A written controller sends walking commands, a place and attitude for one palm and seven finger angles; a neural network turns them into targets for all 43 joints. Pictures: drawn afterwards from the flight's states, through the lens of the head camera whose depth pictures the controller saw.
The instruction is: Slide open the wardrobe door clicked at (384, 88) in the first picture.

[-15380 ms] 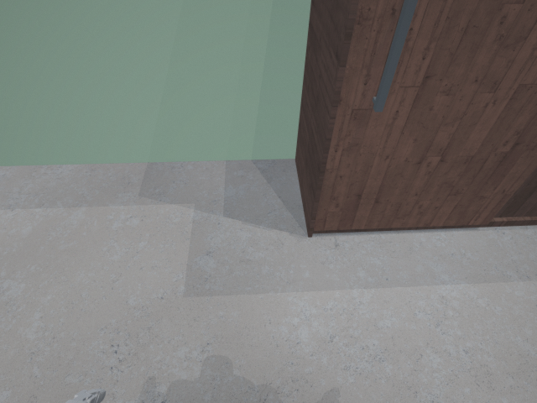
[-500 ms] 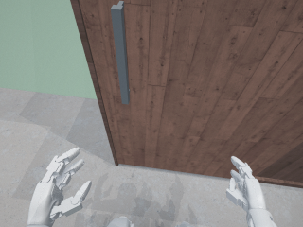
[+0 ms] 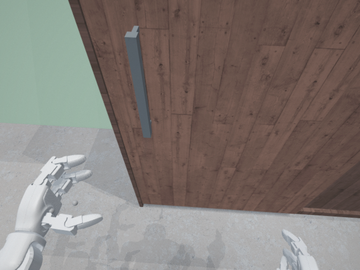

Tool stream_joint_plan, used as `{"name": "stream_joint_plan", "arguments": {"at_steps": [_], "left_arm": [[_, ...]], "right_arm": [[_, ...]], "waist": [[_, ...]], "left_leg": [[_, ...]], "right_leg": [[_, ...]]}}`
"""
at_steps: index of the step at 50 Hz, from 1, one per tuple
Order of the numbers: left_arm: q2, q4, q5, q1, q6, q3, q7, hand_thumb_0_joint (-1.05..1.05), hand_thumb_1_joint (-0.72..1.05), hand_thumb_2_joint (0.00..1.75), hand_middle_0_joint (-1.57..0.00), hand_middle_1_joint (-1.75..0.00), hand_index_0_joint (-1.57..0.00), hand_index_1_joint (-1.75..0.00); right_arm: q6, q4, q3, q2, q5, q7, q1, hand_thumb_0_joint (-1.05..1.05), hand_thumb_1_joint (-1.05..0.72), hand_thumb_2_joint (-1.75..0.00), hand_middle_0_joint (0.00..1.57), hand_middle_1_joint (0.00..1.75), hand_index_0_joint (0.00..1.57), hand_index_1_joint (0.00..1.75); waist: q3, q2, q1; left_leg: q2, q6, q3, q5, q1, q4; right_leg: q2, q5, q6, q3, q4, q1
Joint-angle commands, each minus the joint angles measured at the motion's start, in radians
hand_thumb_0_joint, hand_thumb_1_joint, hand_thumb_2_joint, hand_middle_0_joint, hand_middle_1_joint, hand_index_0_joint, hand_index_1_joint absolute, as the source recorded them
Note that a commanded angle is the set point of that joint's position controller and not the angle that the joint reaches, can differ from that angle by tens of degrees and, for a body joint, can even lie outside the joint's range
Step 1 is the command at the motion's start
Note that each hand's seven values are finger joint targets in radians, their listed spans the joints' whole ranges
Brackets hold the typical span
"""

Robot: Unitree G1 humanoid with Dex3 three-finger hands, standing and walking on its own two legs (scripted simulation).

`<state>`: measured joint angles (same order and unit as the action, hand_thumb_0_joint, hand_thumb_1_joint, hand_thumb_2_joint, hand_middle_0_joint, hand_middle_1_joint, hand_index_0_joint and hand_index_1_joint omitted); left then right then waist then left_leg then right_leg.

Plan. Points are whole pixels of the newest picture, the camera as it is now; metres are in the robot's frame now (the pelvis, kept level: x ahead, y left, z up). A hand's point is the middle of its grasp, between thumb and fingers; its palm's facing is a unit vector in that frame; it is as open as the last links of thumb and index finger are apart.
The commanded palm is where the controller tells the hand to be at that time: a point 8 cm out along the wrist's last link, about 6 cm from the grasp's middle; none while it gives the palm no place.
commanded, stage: raise the hand with hooked fingers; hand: left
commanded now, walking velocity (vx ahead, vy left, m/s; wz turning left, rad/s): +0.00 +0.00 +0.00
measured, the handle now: (142, 90) +0.50 +0.13 +0.12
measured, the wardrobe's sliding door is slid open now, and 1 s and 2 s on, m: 0.00 0.00 0.00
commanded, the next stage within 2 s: move the hooked fingers beside the handle in 1.08 s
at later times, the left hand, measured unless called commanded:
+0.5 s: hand (38, 161) +0.27 +0.28 +0.14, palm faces +0.08 -1.00 -0.06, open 13.9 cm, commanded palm +0.24 +0.32 +0.15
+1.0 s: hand (42, 152) +0.28 +0.27 +0.15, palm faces +0.08 -1.00 -0.05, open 14.0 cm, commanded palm +0.25 +0.31 +0.16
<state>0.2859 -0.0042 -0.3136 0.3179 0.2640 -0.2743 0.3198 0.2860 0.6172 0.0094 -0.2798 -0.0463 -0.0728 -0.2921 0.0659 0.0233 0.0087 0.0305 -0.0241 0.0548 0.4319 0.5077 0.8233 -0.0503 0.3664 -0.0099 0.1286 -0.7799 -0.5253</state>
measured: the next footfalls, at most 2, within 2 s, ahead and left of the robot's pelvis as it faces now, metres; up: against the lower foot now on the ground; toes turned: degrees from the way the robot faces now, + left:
none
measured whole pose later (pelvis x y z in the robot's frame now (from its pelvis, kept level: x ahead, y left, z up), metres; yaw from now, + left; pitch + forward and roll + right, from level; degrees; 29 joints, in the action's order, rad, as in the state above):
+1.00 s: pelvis +0.01 -0.01 +0.03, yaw +0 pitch +0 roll +0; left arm 0.41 -0.25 -0.33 -0.05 0.04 -0.46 0.45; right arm 0.26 0.63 0.06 -0.27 -0.06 -0.11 -0.26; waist 0.01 0.04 0.04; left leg 0.02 -0.01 0.07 0.32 0.24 0.55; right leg -0.03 0.26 -0.02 0.12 -0.54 -0.27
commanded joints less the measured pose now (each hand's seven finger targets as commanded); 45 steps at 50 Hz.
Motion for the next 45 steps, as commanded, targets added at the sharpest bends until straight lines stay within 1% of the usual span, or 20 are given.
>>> {"name": "stream_joint_plan", "arguments": {"at_steps": [1, 4, 6, 9, 16, 18, 20, 21, 25, 27, 28, 30, 31, 33, 34, 36, 37, 41, 42, 45], "left_arm": [[0.211, 0.221, -0.028, -0.171, 0.055, -0.127, 0.005, 0.0, -0.31, 0.38, -0.29, -1.08, -0.29, -1.08], [0.208, 0.196, -0.033, -0.21, 0.032, -0.13, 0.014, 0.0, -0.38, 0.35, -0.29, -1.12, -0.29, -1.12], [0.236, 0.153, -0.037, -0.238, 0.003, -0.153, 0.026, 0.0, -0.43, 0.33, -0.29, -1.15, -0.29, -1.15], [0.25, 0.115, -0.045, -0.294, -0.038, -0.17, 0.055, 0.0, -0.5, 0.3, -0.3, -1.2, -0.3, -1.2], [0.313, 0.069, -0.052, -0.431, -0.105, -0.213, 0.097, 0.0, -0.5, 0.3, -0.3, -1.2, -0.3, -1.2], [0.324, 0.072, -0.049, -0.484, -0.115, -0.215, 0.108, 0.0, -0.5, 0.3, -0.3, -1.2, -0.3, -1.2], [0.339, 0.035, -0.054, -0.504, -0.129, -0.235, 0.114, 0.0, -0.5, 0.3, -0.3, -1.2, -0.3, -1.2], [0.359, 0.021, -0.053, -0.515, -0.135, -0.245, 0.121, 0.0, -0.5, 0.3, -0.3, -1.2, -0.3, -1.2], [0.38, -0.016, -0.052, -0.582, -0.155, -0.256, 0.136, 0.0, -0.5, 0.3, -0.3, -1.2, -0.3, -1.2], [0.407, -0.014, -0.051, -0.633, -0.161, -0.265, 0.145, 0.0, -0.5, 0.3, -0.3, -1.2, -0.3, -1.2], [0.424, -0.026, -0.05, -0.646, -0.164, -0.277, 0.148, 0.0, -0.5, 0.3, -0.3, -1.2, -0.3, -1.2], [0.41, -0.053, -0.05, -0.631, -0.17, -0.272, 0.153, 0.0, -0.5, 0.3, -0.3, -1.2, -0.3, -1.2], [0.402, -0.07, -0.052, -0.602, -0.177, -0.267, 0.159, 0.0, -0.5, 0.3, -0.3, -1.2, -0.3, -1.2], [0.377, -0.089, -0.055, -0.577, -0.185, -0.253, 0.166, 0.0, -0.5, 0.3, -0.3, -1.2, -0.3, -1.2], [0.372, -0.085, -0.055, -0.573, -0.188, -0.247, 0.169, 0.0, -0.5, 0.3, -0.3, -1.2, -0.3, -1.2], [0.401, -0.076, -0.056, -0.567, -0.191, -0.275, 0.163, 0.0, -0.5, 0.3, -0.3, -1.2, -0.3, -1.2], [0.403, -0.064, -0.055, -0.58, -0.191, -0.275, 0.159, 0.0, -0.5, 0.3, -0.3, -1.2, -0.3, -1.2], [0.429, 0.002, -0.046, -0.604, -0.164, -0.299, 0.128, 0.0, -0.5, 0.3, -0.3, -1.2, -0.3, -1.2], [0.424, 0.008, -0.041, -0.619, -0.159, -0.293, 0.123, 0.0, -0.5, 0.3, -0.3, -1.2, -0.3, -1.2], [0.403, -0.032, -0.041, -0.606, -0.155, -0.285, 0.116, 0.0, -0.5, 0.3, -0.3, -1.2, -0.3, -1.2]], "right_arm": [[0.077, -0.167, -0.031, -0.116, 0.004, -0.012, 0.087, 0.0, -0.9, -0.9, 0.2, 0.3, 0.2, 0.3], [0.079, -0.16, -0.026, -0.113, -0.001, -0.014, 0.09, 0.0, -0.9, -0.9, 0.2, 0.3, 0.2, 0.3], [0.075, -0.158, -0.021, -0.121, 0.001, -0.018, 0.09, 0.0, -0.9, -0.9, 0.2, 0.3, 0.2, 0.3], [0.069, -0.161, -0.017, -0.12, -0.003, -0.023, 0.102, 0.0, -0.9, -0.9, 0.2, 0.3, 0.2, 0.3], [0.059, -0.154, 0.001, -0.12, -0.003, -0.032, 0.115, 0.0, -0.9, -0.9, 0.2, 0.3, 0.2, 0.3], [0.055, -0.155, 0.003, -0.118, -0.006, -0.035, 0.119, 0.0, -0.9, -0.9, 0.2, 0.3, 0.2, 0.3], [0.053, -0.151, 0.005, -0.118, -0.007, -0.04, 0.123, 0.0, -0.9, -0.9, 0.2, 0.3, 0.2, 0.3], [0.05, -0.148, 0.01, -0.119, -0.006, -0.039, 0.126, 0.0, -0.9, -0.9, 0.2, 0.3, 0.2, 0.3], [0.043, -0.147, 0.011, -0.118, -0.01, -0.047, 0.128, 0.0, -0.9, -0.9, 0.2, 0.3, 0.2, 0.3], [0.039, -0.146, 0.016, -0.119, -0.011, -0.046, 0.133, 0.0, -0.9, -0.9, 0.2, 0.3, 0.2, 0.3], [0.039, -0.148, 0.015, -0.119, -0.011, -0.048, 0.13, 0.0, -0.9, -0.9, 0.2, 0.3, 0.2, 0.3], [0.039, -0.148, 0.013, -0.12, -0.012, -0.048, 0.127, 0.0, -0.9, -0.9, 0.2, 0.3, 0.2, 0.3], [0.039, -0.15, 0.013, -0.121, -0.011, -0.043, 0.125, 0.0, -0.9, -0.9, 0.2, 0.3, 0.2, 0.3], [0.037, -0.149, 0.008, -0.124, -0.015, -0.037, 0.12, 0.0, -0.9, -0.9, 0.2, 0.3, 0.2, 0.3], [0.037, -0.15, 0.006, -0.125, -0.015, -0.035, 0.122, 0.0, -0.9, -0.9, 0.2, 0.3, 0.2, 0.3], [0.035, -0.153, 0.003, -0.129, -0.011, -0.031, 0.125, 0.0, -0.9, -0.9, 0.2, 0.3, 0.2, 0.3], [0.032, -0.156, 0.003, -0.128, -0.014, -0.031, 0.125, 0.0, -0.9, -0.9, 0.2, 0.3, 0.2, 0.3], [0.037, -0.157, 0.001, -0.123, -0.008, -0.034, 0.126, 0.0, -0.9, -0.9, 0.2, 0.3, 0.2, 0.3], [0.036, -0.157, 0.004, -0.121, -0.01, -0.035, 0.126, 0.0, -0.9, -0.9, 0.2, 0.3, 0.2, 0.3], [0.038, -0.147, 0.002, -0.119, -0.012, -0.044, 0.122, 0.0, -0.9, -0.9, 0.2, 0.3, 0.2, 0.3]], "waist": [[0.158, 0.043, 0.019], [0.143, 0.082, 0.017], [0.127, 0.038, 0.023], [0.127, 0.047, 0.024], [0.124, 0.053, 0.03], [0.139, 0.064, 0.026], [0.132, 0.04, 0.026], [0.119, 0.065, 0.032], [0.13, 0.055, 0.028], [0.129, 0.074, 0.029], [0.138, 0.063, 0.03], [0.139, 0.069, 0.032], [0.137, 0.051, 0.039], [0.127, 0.029, 0.036], [0.115, 0.039, 0.035], [0.122, 0.026, 0.045], [0.131, 0.016, 0.041], [0.145, 0.061, 0.046], [0.151, 0.089, 0.043], [0.115, 0.049, 0.032]], "left_leg": [[-0.021, 0.012, -0.081, -0.278, -0.088, -0.176], [-0.02, 0.016, -0.078, -0.298, -0.132, -0.198], [-0.017, 0.014, -0.083, -0.323, -0.133, -0.212], [-0.02, 0.014, -0.079, -0.321, -0.155, -0.231], [-0.016, 0.012, -0.088, -0.365, -0.219, -0.266], [-0.016, 0.014, -0.089, -0.369, -0.239, -0.281], [-0.016, 0.011, -0.089, -0.352, -0.244, -0.29], [-0.017, 0.011, -0.085, -0.356, -0.245, -0.294], [-0.017, 0.009, -0.088, -0.355, -0.269, -0.317], [-0.018, 0.009, -0.089, -0.362, -0.281, -0.329], [-0.017, 0.008, -0.091, -0.364, -0.29, -0.334], [-0.018, 0.01, -0.091, -0.376, -0.299, -0.338], [-0.017, 0.009, -0.09, -0.394, -0.298, -0.337], [-0.018, 0.008, -0.084, -0.397, -0.292, -0.339], [-0.017, 0.009, -0.085, -0.396, -0.292, -0.34], [-0.017, 0.006, -0.08, -0.397, -0.289, -0.335], [-0.019, 0.005, -0.078, -0.382, -0.287, -0.34], [-0.017, 0.007, -0.075, -0.396, -0.311, -0.343], [-0.02, 0.008, -0.074, -0.392, -0.316, -0.351], [-0.019, 0.003, -0.069, -0.339, -0.302, -0.357]], "right_leg": [[0.041, -0.203, -0.012, -0.054, 0.124, 0.18], [0.043, -0.233, -0.012, -0.048, 0.143, 0.186], [0.046, -0.263, -0.015, -0.046, 0.153, 0.213], [0.043, -0.276, -0.012, -0.048, 0.173, 0.229], [0.052, -0.313, -0.017, -0.049, 0.213, 0.27], [0.05, -0.315, -0.014, -0.047, 0.223, 0.28], [0.05, -0.301, -0.013, -0.048, 0.238, 0.281], [0.05, -0.305, -0.018, -0.054, 0.246, 0.294], [0.048, -0.299, -0.014, -0.051, 0.264, 0.3], [0.047, -0.305, -0.018, -0.054, 0.276, 0.316], [0.047, -0.306, -0.018, -0.053, 0.278, 0.321], [0.046, -0.311, -0.018, -0.049, 0.28, 0.321], [0.047, -0.328, -0.02, -0.051, 0.281, 0.335], [0.046, -0.34, -0.015, -0.049, 0.281, 0.323], [0.045, -0.335, -0.015, -0.048, 0.281, 0.311], [0.044, -0.341, -0.018, -0.054, 0.282, 0.326], [0.044, -0.33, -0.015, -0.055, 0.285, 0.323], [0.044, -0.33, -0.019, -0.057, 0.286, 0.338], [0.045, -0.326, -0.019, -0.057, 0.288, 0.337], [0.044, -0.289, -0.013, -0.059, 0.305, 0.316]]}}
